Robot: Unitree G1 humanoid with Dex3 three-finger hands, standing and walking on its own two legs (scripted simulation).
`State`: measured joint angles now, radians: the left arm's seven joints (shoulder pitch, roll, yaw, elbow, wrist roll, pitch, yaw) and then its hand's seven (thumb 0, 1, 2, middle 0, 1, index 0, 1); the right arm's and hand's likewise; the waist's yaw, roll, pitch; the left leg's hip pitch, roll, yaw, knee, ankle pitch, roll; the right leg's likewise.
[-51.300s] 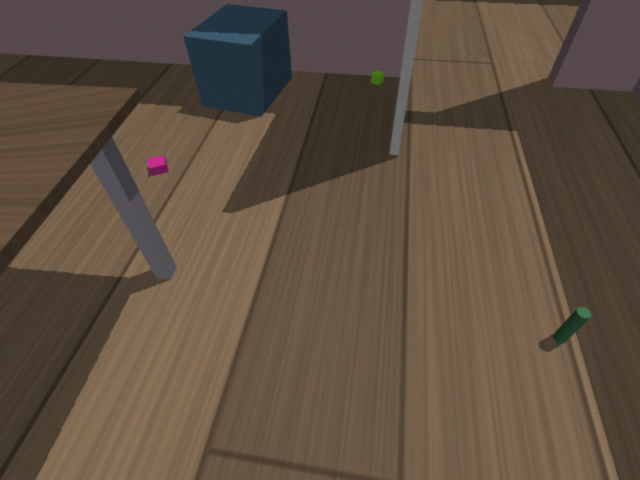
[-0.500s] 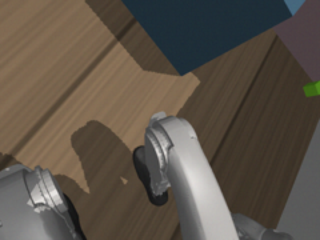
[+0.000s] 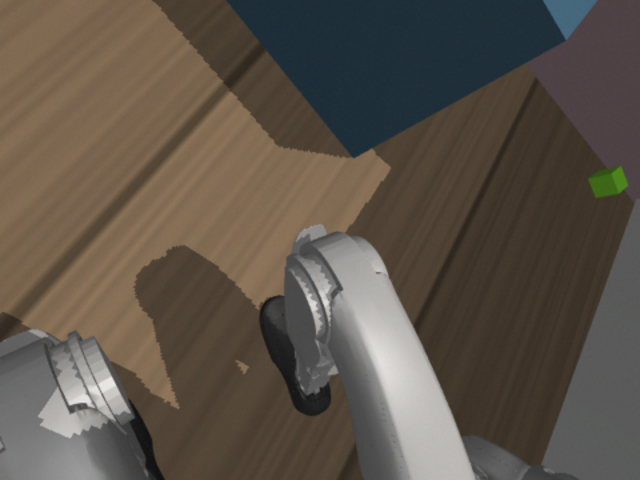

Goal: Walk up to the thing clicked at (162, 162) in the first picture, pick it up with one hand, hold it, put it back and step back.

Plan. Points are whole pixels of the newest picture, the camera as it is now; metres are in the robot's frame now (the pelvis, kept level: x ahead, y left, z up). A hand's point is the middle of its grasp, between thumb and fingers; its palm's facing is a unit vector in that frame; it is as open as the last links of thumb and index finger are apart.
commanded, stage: open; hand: left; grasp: from above
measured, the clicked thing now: out of the picture +0.43 +0.35 -0.29
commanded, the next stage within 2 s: withdraw in 0.60 s
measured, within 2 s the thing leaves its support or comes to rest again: neither
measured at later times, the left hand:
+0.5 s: hand out of the picture +0.41 +0.34 -0.24, palm faces +0.01 -0.47 -0.88, open 11.6 cm
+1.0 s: hand out of the picture +0.42 +0.37 -0.21, palm faces +0.00 -0.42 -0.91, open 12.9 cm
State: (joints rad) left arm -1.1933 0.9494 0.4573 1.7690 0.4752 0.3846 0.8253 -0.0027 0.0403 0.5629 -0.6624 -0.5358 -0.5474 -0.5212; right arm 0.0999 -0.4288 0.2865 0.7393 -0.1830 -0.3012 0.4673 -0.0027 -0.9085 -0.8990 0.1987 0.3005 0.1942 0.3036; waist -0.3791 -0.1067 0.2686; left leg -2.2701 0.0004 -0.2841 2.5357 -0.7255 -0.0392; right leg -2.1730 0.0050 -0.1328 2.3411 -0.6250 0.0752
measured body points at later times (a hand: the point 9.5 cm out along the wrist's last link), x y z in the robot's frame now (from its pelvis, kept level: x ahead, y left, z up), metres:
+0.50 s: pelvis +0.00 +0.00 +0.00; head +0.29 +0.10 +0.33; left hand +0.41 +0.36 -0.19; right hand +0.03 -0.26 -0.06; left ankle +0.07 +0.13 -0.28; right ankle +0.13 -0.13 -0.28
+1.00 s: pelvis +0.00 +0.00 +0.01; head +0.28 +0.09 +0.35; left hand +0.42 +0.38 -0.16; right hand +0.03 -0.27 -0.06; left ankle +0.07 +0.13 -0.28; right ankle +0.13 -0.13 -0.28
